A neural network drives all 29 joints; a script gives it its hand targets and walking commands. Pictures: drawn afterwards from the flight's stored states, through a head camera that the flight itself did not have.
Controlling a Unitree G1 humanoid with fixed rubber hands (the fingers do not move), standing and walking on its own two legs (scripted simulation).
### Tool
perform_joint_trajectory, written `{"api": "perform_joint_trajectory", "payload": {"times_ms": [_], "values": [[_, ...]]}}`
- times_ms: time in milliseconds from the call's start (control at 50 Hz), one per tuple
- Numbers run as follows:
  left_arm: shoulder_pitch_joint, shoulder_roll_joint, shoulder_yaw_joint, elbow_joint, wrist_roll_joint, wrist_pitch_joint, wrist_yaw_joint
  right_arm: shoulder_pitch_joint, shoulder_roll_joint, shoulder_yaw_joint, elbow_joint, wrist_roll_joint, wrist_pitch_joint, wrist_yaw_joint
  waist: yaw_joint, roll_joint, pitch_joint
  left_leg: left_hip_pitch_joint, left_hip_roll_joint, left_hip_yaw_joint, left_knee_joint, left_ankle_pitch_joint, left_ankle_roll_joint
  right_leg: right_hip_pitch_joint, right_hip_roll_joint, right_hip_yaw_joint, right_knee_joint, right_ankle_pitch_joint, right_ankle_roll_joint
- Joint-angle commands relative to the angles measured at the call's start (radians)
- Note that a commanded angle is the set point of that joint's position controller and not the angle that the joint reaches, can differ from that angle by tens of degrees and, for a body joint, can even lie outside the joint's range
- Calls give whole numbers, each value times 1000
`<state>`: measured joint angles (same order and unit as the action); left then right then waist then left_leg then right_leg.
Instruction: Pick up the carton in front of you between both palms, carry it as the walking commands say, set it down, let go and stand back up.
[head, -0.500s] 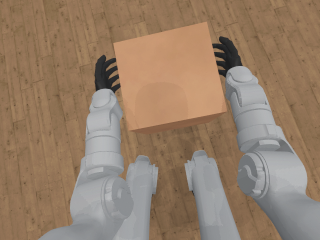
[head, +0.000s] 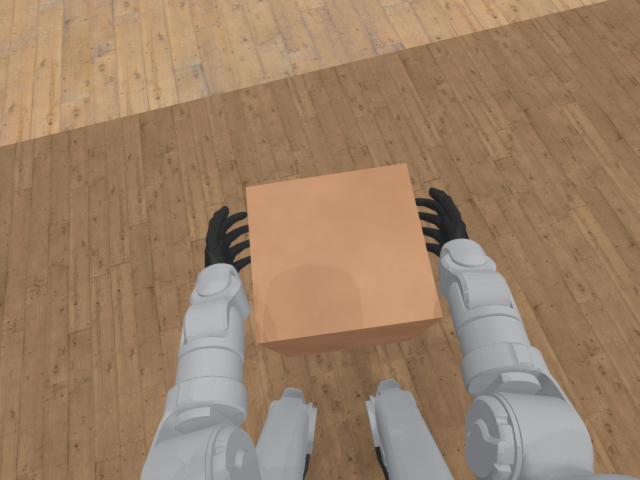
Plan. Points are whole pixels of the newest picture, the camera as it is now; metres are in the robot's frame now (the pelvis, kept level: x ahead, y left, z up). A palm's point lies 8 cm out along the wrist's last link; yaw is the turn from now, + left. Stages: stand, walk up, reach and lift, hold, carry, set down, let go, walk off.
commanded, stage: reach and lift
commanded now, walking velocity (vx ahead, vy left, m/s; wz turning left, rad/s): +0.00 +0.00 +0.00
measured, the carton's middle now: (339, 274) +0.41 -0.01 -0.12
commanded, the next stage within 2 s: hold in 1.66 s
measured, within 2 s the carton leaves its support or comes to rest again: neither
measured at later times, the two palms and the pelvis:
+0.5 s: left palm (163, 236) +0.37 +0.15 +0.12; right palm (489, 216) +0.37 -0.15 +0.12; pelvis +0.06 +0.00 +0.13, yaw +0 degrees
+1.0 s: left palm (125, 225) +0.35 +0.16 +0.18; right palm (517, 206) +0.34 -0.14 +0.17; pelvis +0.05 +0.01 +0.15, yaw +0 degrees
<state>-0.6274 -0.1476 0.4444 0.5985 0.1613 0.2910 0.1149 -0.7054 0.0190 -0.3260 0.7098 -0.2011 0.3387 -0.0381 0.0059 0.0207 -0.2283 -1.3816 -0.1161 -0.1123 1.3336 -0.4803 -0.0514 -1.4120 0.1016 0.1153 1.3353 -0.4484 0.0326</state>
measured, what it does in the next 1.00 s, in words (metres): rises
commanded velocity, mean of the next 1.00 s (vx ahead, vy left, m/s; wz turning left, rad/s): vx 0.00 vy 0.00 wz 0.00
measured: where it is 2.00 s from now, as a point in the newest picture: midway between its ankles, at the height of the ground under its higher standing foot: outside the picture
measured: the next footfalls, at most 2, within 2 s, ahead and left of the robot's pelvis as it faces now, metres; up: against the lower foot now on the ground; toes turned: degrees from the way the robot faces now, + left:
none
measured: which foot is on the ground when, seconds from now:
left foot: down 0.00-1.00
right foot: down 0.00-1.00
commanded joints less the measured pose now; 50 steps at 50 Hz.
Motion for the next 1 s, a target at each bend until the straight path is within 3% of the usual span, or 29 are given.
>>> {"api": "perform_joint_trajectory", "payload": {"times_ms": [0, 60, 80, 120, 140, 160, 180, 220, 240, 300, 360, 400, 420, 480, 500, 520, 540, 560, 580, 620, 640, 680, 700, 800, 860, 900, 920, 960, 980], "values": [[-578, -990, -570, 102, -70, 19, -273, -533, 1126, 486, 7, 136, -33, 246, 24, -56, -601, 330, -56, 112, -244, 119, 31, 564, 39, -90, -253, 130, -11], [-558, -1071, -586, 103, -98, 20, -288, -537, 1111, 495, -50, 123, -40, 251, -29, -62, -626, 465, -38, 82, -307, 142, 30, 596, 48, -110, -301, 153, -10], [-508, -1034, -590, 93, -76, 19, -288, -485, 1128, 522, -36, 135, -37, 253, 11, -38, -632, 483, -43, 98, -320, 167, 23, 633, 38, -86, -323, 176, -14], [-419, -1051, -603, 82, -80, 28, -292, -374, 1126, 498, -11, 104, -25, 251, -23, -70, -533, 505, -33, 68, -375, 184, 29, 688, 28, -89, -372, 192, -20], [-419, -1035, -590, 121, -64, 38, -295, -387, 1128, 486, -24, 104, -26, 257, 10, -34, -512, 519, -37, 84, -409, 226, 21, 714, 30, -71, -410, 240, -23], [-375, -1047, -600, 102, -79, 34, -301, -358, 1124, 515, -44, 103, -26, 256, -36, -53, -531, 568, -24, 68, -423, 231, 35, 720, 32, -82, -418, 236, -18], [-363, -1042, -596, 107, -64, 35, -301, -381, 1116, 522, -62, 118, -31, 254, 6, -6, -504, 562, -32, 72, -451, 278, 27, 774, 22, -58, -443, 288, -29], [-344, -1009, -642, 25, -79, 30, -309, -310, 1112, 559, -108, 129, -26, 257, -22, -38, -523, 647, -29, 75, -468, 318, 26, 834, 26, -63, -480, 329, -14], [-282, -1032, -614, 74, -60, 38, -309, -281, 1124, 565, -94, 122, -21, 252, 14, -20, -492, 686, -23, 61, -516, 336, 32, 842, 15, -57, -505, 342, -22], [-266, -1026, -677, 1, -85, 43, -312, -217, 1132, 582, -115, 134, -9, 254, -25, -22, -475, 772, -14, 48, -583, 407, 29, 958, 20, -49, -569, 429, -24], [-154, -1043, -695, 12, -75, 67, -317, -205, 1126, 631, -185, 156, -3, 261, -3, -19, -442, 902, -6, 30, -658, 488, 32, 1002, 15, -50, -638, 463, -18], [-169, -1002, -687, 0, -90, 84, -330, -102, 1128, 607, -135, 117, 32, 257, -41, -93, -321, 909, -1, 31, -705, 456, 33, 1074, 2, -39, -711, 474, -14], [-144, -1023, -707, -19, -86, 96, -333, -187, 1131, 642, -223, 152, 32, 263, 10, -44, -383, 983, 6, 20, -742, 461, 37, 1122, 13, -59, -706, 456, -14], [-60, -1041, -714, -39, -81, 143, -349, -105, 1103, 656, -286, 159, 71, 261, -15, -8, -324, 1065, 9, 18, -800, 583, 24, 1177, 11, -46, -791, 523, -15], [-90, -1028, -752, -99, -103, 147, -350, -98, 1145, 663, -274, 173, 88, 265, -1, -14, -294, 1096, 10, 22, -813, 550, 28, 1202, 11, -50, -801, 514, -6], [-37, -1054, -748, -49, -113, 171, -350, -86, 1093, 664, -304, 177, 98, 263, -28, 1, -270, 1109, 15, 30, -849, 546, 24, 1216, 6, -46, -834, 513, -10], [-57, -1060, -766, -104, -118, 179, -342, -45, 1111, 688, -264, 178, 119, 267, -4, 16, -234, 1139, 14, 20, -864, 564, 17, 1276, 0, -39, -861, 511, -21], [-41, -999, -738, -78, -92, 192, -347, -50, 1100, 657, -294, 175, 121, 267, -29, -15, -168, 1191, 22, 26, -894, 579, 20, 1213, 4, -49, -890, 521, -2], [-24, -1005, -713, -99, -75, 211, -345, -41, 1082, 652, -299, 171, 137, 270, -3, 59, -145, 1188, 12, 30, -910, 560, 12, 1235, -8, -39, -914, 484, -20], [-58, -998, -722, -93, -94, 239, -362, -76, 1103, 651, -306, 161, 178, 268, -9, -37, -126, 1187, 18, 30, -932, 457, 27, 1296, -6, -44, -937, 409, -17], [-67, -985, -701, -127, -101, 250, -365, -12, 1094, 626, -302, 144, 197, 270, -29, -32, -51, 1187, 23, 34, -940, 405, 29, 1261, -10, -40, -955, 375, -21], [-32, -963, -639, -65, -74, 279, -370, -73, 1070, 601, -316, 156, 216, 273, 8, -18, 18, 1175, 20, 40, -972, 334, 31, 1272, -11, -52, -964, 309, -23], [-68, -1000, -691, -94, -89, 286, -377, -78, 1092, 605, -326, 160, 222, 275, -23, -10, -1, 1181, 21, 38, -972, 319, 28, 1290, -1, -49, -968, 294, -23], [-114, -970, -641, -119, -65, 308, -386, -152, 1107, 595, -377, 162, 241, 281, -6, -6, -10, 1213, 17, 41, -974, 336, 29, 1322, -4, -52, -965, 313, -22], [-160, -987, -684, -175, -88, 301, -384, -136, 1114, 588, -339, 161, 246, 289, -12, 14, -118, 1277, 23, 33, -975, 394, 25, 1358, 2, -56, -956, 351, -22], [-136, -960, -593, -81, -48, 302, -383, -151, 1095, 537, -270, 129, 251, 286, 5, -5, 1, 1220, 21, 49, -971, 322, 34, 1329, -10, -53, -960, 312, -21], [-154, -991, -623, -80, -61, 297, -385, -147, 1081, 520, -274, 112, 241, 287, -36, -49, 14, 1208, 23, 38, -977, 298, 33, 1328, 3, -62, -965, 282, -25], [-167, -1019, -628, -87, -59, 291, -384, -246, 1084, 566, -350, 146, 217, 294, -13, 20, -12, 1200, 11, 52, -966, 298, 25, 1342, -11, -52, -961, 283, -30], [-220, -1010, -618, -92, -71, 285, -385, -230, 1106, 555, -296, 133, 226, 301, -27, -19, -32, 1231, 22, 46, -966, 296, 36, 1302, -4, -59, -951, 292, -22]]}}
